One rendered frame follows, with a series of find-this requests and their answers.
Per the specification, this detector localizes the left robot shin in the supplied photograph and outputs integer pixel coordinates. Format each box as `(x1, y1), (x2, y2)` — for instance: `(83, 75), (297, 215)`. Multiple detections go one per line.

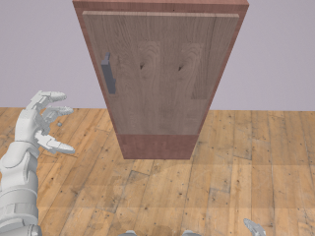
(126, 230), (136, 234)

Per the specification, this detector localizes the left robot forearm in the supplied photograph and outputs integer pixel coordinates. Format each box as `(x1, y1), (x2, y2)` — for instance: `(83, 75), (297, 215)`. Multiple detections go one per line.
(0, 141), (40, 233)

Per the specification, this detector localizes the robot left hand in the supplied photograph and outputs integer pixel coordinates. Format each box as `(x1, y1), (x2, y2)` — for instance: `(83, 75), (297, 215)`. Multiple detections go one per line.
(14, 90), (76, 154)

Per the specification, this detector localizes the cupboard door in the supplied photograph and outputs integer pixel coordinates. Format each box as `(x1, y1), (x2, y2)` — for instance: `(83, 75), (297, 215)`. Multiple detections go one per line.
(82, 11), (239, 136)

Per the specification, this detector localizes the robot left upper arm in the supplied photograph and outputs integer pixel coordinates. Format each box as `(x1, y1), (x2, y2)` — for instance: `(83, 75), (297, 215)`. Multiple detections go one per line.
(0, 224), (42, 236)

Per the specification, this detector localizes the right robot shin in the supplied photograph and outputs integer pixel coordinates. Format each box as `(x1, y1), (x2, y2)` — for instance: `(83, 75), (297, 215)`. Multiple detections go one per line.
(182, 230), (193, 235)

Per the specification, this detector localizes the robot right hand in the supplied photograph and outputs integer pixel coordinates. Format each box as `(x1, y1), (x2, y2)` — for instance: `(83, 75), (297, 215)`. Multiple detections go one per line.
(243, 218), (266, 236)

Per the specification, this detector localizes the handle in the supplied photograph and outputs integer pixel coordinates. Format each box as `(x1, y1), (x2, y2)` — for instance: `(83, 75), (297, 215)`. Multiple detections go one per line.
(100, 52), (116, 94)

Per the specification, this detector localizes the robot shin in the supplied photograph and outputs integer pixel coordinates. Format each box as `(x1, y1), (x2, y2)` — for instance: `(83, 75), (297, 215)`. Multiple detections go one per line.
(126, 230), (136, 234)
(182, 230), (193, 235)

